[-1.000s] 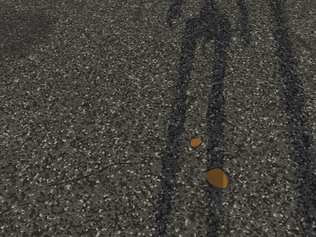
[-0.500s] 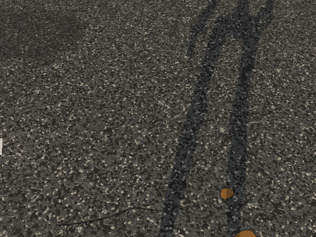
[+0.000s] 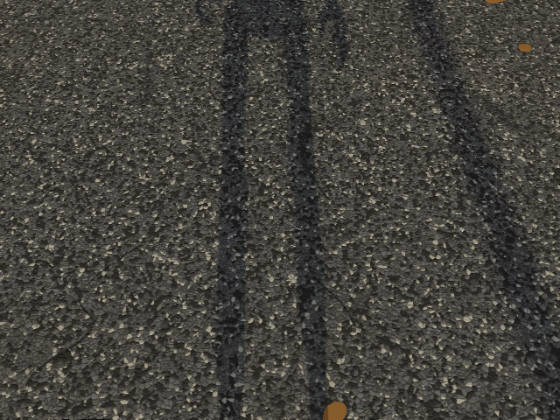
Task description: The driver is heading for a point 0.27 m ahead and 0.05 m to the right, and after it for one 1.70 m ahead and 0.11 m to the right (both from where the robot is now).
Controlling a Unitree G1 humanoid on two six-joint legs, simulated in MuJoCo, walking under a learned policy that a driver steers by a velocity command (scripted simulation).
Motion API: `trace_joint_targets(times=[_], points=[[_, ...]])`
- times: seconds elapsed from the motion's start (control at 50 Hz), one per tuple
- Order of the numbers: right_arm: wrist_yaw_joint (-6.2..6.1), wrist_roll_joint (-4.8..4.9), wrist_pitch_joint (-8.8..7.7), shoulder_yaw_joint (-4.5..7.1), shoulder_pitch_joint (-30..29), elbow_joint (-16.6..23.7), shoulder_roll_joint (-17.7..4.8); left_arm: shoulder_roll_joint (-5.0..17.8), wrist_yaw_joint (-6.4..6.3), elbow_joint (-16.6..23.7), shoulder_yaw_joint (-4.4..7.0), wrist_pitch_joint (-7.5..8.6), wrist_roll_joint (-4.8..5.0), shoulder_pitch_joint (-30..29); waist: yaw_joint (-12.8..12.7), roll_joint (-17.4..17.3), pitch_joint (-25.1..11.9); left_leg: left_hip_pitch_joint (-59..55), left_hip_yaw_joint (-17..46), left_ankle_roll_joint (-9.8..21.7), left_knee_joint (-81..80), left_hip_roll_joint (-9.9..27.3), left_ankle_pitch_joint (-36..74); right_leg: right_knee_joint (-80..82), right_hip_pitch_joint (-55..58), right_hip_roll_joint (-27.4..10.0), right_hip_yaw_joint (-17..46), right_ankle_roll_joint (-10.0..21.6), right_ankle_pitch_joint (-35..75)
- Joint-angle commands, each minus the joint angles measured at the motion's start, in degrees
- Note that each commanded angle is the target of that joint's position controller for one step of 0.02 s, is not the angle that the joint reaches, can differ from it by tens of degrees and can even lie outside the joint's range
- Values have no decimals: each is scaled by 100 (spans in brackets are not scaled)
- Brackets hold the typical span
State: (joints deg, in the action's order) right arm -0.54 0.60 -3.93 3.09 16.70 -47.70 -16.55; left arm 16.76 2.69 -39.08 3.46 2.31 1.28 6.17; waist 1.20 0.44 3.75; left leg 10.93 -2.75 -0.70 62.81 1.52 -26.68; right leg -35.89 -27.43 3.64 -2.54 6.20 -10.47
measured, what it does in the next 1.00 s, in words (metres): walks ahead, turning right: left foot, then right foot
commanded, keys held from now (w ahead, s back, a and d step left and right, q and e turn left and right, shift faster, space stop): w+e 0.06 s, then e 0.30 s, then no key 0.64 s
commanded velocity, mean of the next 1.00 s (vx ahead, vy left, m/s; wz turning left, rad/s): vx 0.15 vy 0.00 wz -0.33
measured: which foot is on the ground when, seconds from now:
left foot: up 0.00-0.34, down 0.36-1.00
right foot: down 0.00-0.38, up 0.40-0.68, down 0.70-1.00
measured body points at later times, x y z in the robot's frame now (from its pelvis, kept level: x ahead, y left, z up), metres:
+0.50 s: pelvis +0.22 +0.03 +0.01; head +0.26 +0.04 +0.46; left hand +0.42 +0.28 -0.10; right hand +0.33 -0.26 -0.07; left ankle +0.35 +0.11 -0.72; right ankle +0.11 -0.07 -0.64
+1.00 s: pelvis +0.27 +0.00 +0.02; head +0.27 -0.01 +0.47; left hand +0.47 +0.19 -0.10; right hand +0.28 -0.29 -0.11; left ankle +0.35 +0.11 -0.72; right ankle +0.21 -0.10 -0.72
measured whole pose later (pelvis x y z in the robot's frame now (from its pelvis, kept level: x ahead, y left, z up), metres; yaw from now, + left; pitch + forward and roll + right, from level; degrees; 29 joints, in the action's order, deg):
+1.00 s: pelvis +0.27 +0.00 +0.02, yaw -19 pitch -1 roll +1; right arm -0.1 -0.7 -0.7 1.6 9.6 -51.0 -14.3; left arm 12.7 -1.0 -42.7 0.9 -0.3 -1.0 13.0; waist 1.2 0.4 1.2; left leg 15.4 -0.3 -1.1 28.3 0.7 -11.6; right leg -30.7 -10.9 0.6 2.4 0.4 -18.5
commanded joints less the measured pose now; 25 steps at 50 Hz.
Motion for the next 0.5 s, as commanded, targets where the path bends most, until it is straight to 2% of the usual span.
trace_joint_targets(times=[0.02, 0.04, 0.06, 0.1, 0.14, 0.18, 0.2, 0.26, 0.3, 0.34, 0.36, 0.38, 0.4, 0.42, 0.44, 0.46, 0.48, 0.5], points=[[82, 122, -464, 97, -594, 879, -742, 911, -74, 122, 285, 111, -37, 1160, -520, -105, -1053, 3350, 858, 172, 1098, 225, 366, 1928, 3528, -1781, 3257, 1283, 107], [36, -34, -437, 142, -601, 824, -796, 703, -96, 189, 231, 132, -45, 842, -324, -133, -825, 3007, 834, 123, 571, 403, 573, 1983, 2898, -1585, 2788, 1170, 707], [38, -88, -371, 163, -489, 806, -797, 650, -125, 289, 199, 135, -113, 677, -151, 25, -696, 2644, 849, 63, 394, 472, 714, 2103, 2403, -1451, 2582, 1167, 1123], [13, -151, -237, 165, -378, 819, -707, 740, -176, 353, 229, 136, -119, 538, 19, 52, -533, 2345, 710, -173, -32, 433, 742, 2145, 1779, -1353, 2200, 1191, 2569], [-29, -183, -149, 110, -539, 891, -535, 938, -262, 313, 291, 102, -119, 588, 34, 55, -455, 2156, 521, -374, -785, 253, 1096, 2021, 1295, -1118, 1671, 1071, 3629], [-25, -197, -128, 36, -866, 954, -361, 1011, -346, 262, 331, -6, -48, 658, -89, 246, -575, 1734, 411, -438, -1716, -3, 1982, 1790, 1011, -737, 1267, 746, 3627], [-6, -173, -129, 20, -1038, 982, -342, 1013, -384, 234, 339, -72, -21, 757, -192, 350, -692, 1527, 390, -441, -2130, -149, 2454, 1701, 992, -643, 1248, 612, 3429], [65, -80, -106, 43, -1442, 1107, -442, 975, -443, 151, 339, -222, 7, 993, -365, 515, -835, 1302, 547, -408, -2922, -380, 2913, 1409, 1250, -707, 1685, 383, 2498], [87, -89, -117, 123, -1407, 1118, -636, 900, -475, 170, 330, -269, -8, 957, -282, 588, -857, 1235, 779, -303, -3273, -374, 2694, 1050, 1576, -827, 2168, 297, 2061], [89, -129, -182, 198, -1042, 1036, -751, 798, -502, 289, 306, -281, -17, 667, -3, 678, -877, 837, 797, -97, -3763, -272, 2890, 480, 1688, -742, 2442, 118, 1726], [54, -206, -224, 235, -791, 1016, -884, 591, -491, 367, 244, -260, -47, 668, 91, 476, -1135, 126, 969, 131, -4017, 130, 3680, -186, 1533, -428, 2295, -98, 1265], [-2, -315, -209, 260, -551, 1063, -1174, 217, -482, 427, 122, -234, -180, 1084, -60, -620, -1746, -1206, 2004, 615, -3691, 1354, 5877, -1637, 750, 117, 1681, -402, -1207], [7, -344, -83, 279, -390, 946, -1211, 298, -445, 396, 88, -235, -59, 2049, -430, -1929, -2347, -2145, 3875, 1782, -3836, 2525, 5744, -2874, -334, 494, 1321, -660, -3314], [26, -177, -16, 218, -646, 1077, -876, 833, -444, 163, 204, -287, -18, 2136, -358, -1237, -2136, -1716, 4070, 1832, -4066, 2373, 4226, -3498, -586, 73, 1399, -853, -2912], [18, -166, 47, 123, -833, 1163, -570, 1060, -477, 180, 279, -391, 0, 1499, -150, -772, -1608, -1266, 3239, 1544, -4102, 1919, 3406, -3771, -721, -68, 1216, -976, -2485], [28, -193, 115, 53, -1025, 1164, -446, 1012, -520, 181, 288, -499, -19, 1225, -151, -495, -1299, -721, 2696, 1346, -4228, 1578, 2842, -3678, -650, -161, 1105, -1038, -2227], [26, -179, 165, 31, -1215, 1146, -447, 951, -549, 251, 282, -571, -59, 1071, -189, -567, -1005, -219, 2412, 1296, -4385, 1402, 2461, -3446, -517, -264, 1084, -1074, -2017], [20, -208, 205, 40, -1309, 1098, -522, 761, -533, 265, 230, -599, -60, 1058, -267, -714, -798, 271, 2014, 1221, -4555, 1146, 2346, -3067, -163, -296, 923, -1084, -1845]])
Velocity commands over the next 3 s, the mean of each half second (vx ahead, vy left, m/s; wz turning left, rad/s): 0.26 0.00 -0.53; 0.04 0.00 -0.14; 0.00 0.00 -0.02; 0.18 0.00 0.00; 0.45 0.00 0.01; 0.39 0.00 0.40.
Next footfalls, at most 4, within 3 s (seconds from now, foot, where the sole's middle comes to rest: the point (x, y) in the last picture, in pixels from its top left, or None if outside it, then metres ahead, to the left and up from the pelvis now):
0.36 left None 0.39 0.10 -0.75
0.70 right None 0.25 -0.12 -0.75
2.40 right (380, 309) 0.70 -0.24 -0.75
2.92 left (309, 205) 1.03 -0.08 -0.75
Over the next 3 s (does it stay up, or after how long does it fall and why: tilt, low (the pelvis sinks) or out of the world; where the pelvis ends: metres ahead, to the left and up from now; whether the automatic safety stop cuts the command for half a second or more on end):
stays up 0.87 -0.13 0.00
